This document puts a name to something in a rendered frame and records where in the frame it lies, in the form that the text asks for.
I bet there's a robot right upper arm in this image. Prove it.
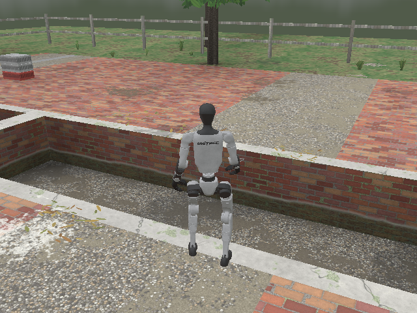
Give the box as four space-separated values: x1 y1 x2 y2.
221 131 238 165

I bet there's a robot left forearm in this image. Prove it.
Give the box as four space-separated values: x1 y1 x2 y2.
173 159 185 182

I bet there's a robot left upper arm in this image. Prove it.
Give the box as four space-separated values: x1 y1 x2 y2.
178 132 194 169

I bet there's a robot left hand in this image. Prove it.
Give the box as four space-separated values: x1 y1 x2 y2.
172 179 187 192

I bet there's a robot right forearm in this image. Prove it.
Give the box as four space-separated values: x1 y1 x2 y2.
233 155 240 169

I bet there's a robot right thigh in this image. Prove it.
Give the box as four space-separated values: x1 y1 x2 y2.
218 181 233 224

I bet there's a robot torso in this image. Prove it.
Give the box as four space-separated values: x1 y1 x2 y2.
193 129 223 196

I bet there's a robot right hand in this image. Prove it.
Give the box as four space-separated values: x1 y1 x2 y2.
225 165 240 175

